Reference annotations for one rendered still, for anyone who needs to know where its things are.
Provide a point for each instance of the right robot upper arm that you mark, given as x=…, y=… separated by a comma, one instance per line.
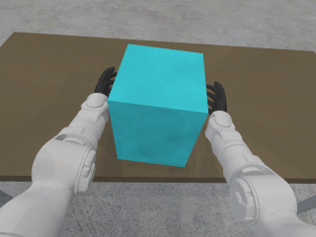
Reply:
x=267, y=205

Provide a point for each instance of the left robot upper arm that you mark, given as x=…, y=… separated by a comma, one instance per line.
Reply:
x=63, y=170

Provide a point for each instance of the right robot hand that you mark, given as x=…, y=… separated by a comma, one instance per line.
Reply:
x=219, y=99

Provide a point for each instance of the left robot hand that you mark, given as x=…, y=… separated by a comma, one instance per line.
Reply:
x=104, y=83

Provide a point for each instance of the table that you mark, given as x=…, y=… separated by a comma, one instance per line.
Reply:
x=270, y=96

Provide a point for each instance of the right robot forearm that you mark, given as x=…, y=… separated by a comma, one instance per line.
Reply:
x=231, y=151

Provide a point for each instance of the left robot forearm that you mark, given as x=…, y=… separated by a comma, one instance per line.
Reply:
x=87, y=127

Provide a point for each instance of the carton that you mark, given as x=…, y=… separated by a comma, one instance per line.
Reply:
x=158, y=104

